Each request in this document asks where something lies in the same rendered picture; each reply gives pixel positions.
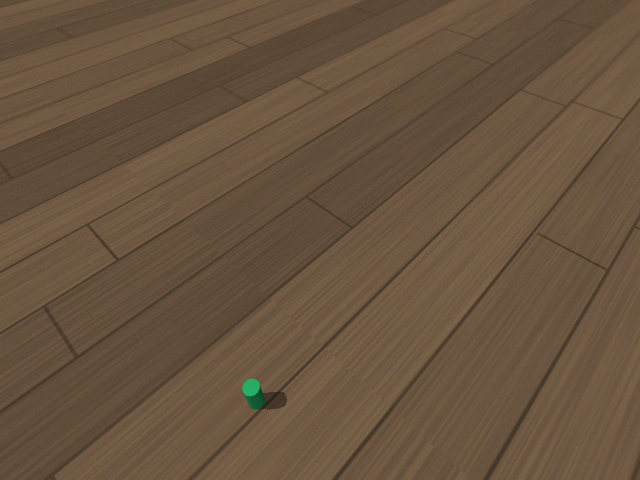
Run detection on can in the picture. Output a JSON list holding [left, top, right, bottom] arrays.
[[242, 379, 265, 410]]

